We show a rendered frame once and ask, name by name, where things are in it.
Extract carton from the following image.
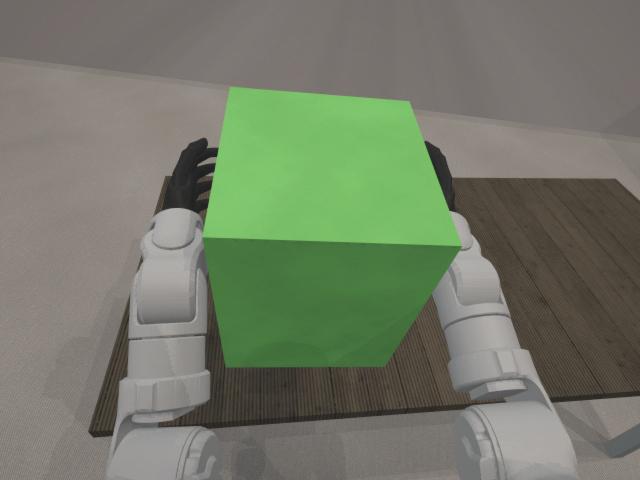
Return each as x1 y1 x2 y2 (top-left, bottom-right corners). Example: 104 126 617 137
202 87 462 368

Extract left robot hand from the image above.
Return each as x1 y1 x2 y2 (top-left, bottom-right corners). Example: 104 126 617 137
162 138 219 214

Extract left robot forearm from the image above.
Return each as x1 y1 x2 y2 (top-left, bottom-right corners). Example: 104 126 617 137
104 208 210 480

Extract left robot upper arm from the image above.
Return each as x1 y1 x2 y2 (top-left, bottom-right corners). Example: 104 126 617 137
106 426 222 480

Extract right robot forearm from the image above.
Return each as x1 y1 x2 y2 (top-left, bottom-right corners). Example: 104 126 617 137
432 211 578 474

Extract right robot hand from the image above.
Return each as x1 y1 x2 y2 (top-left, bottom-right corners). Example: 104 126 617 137
424 141 456 212

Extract right robot upper arm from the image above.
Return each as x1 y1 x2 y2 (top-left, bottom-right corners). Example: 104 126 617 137
454 400 581 480

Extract table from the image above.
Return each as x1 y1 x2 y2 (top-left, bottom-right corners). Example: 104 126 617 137
88 176 640 458

